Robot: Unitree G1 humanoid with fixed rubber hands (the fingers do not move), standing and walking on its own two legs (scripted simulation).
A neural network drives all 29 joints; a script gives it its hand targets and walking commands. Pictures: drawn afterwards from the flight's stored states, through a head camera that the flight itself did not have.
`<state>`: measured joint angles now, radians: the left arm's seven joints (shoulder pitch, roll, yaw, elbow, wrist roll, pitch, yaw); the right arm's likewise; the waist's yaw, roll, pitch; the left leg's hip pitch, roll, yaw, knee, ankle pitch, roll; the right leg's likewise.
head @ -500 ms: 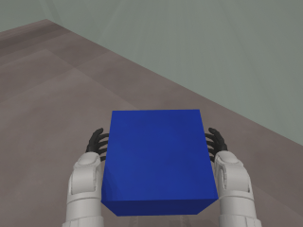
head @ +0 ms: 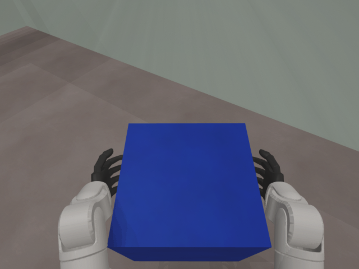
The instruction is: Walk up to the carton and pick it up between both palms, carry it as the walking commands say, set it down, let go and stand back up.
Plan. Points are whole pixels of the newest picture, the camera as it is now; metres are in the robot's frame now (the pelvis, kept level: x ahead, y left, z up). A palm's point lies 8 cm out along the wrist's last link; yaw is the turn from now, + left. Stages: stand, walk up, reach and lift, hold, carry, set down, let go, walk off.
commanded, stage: carry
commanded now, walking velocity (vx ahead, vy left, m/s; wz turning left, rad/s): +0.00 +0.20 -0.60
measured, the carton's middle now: (186, 196) +0.27 +0.01 +0.02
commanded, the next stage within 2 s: none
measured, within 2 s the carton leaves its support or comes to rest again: neither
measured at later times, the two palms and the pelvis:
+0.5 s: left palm (80, 179) +0.27 +0.22 +0.09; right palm (249, 215) +0.19 -0.10 +0.09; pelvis -0.01 +0.11 +0.01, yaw -14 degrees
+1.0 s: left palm (71, 159) +0.32 +0.26 +0.09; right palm (214, 233) +0.16 -0.04 +0.09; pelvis +0.02 +0.22 +0.01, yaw -29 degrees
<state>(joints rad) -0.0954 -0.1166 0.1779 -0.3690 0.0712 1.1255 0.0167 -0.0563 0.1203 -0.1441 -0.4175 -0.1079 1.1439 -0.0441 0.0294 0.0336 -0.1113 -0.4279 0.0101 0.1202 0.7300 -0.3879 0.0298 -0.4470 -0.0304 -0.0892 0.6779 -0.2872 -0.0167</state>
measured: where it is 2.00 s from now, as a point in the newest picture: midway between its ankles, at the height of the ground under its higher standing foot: outside the picture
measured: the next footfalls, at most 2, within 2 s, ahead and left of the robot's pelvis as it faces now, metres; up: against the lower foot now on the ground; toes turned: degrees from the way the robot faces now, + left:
left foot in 0.30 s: +0.06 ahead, +0.22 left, +0.00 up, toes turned -2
right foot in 0.58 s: +0.00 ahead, +0.05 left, +0.00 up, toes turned -27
